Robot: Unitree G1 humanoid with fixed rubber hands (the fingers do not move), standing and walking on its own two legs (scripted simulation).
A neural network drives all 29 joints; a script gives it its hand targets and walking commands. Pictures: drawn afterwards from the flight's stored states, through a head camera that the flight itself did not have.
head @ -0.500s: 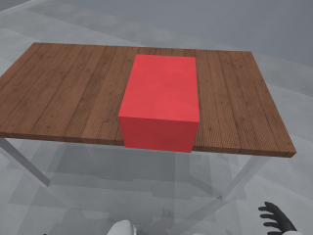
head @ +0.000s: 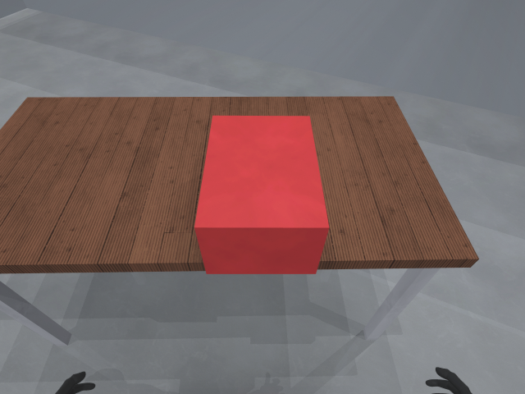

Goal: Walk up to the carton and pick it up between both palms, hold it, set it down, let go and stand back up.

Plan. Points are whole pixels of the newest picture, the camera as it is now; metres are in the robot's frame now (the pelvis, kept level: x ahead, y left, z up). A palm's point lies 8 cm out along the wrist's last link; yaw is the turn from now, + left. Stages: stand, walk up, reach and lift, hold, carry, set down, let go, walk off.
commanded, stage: walk up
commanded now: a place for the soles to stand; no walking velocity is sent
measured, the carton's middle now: (261, 190) +0.52 +0.00 -0.04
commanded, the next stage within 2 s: none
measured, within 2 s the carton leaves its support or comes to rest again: neither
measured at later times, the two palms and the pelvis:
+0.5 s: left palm out of the picture +0.06 +0.30 -0.12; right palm out of the picture +0.06 -0.30 -0.11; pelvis -0.01 +0.00 +0.01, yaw -1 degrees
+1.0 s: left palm out of the picture +0.09 +0.39 -0.12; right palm out of the picture +0.14 -0.26 -0.11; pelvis +0.06 +0.06 -0.02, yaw -1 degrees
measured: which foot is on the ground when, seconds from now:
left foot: down 0.00-1.00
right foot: down 0.00-0.96, up 0.98-1.00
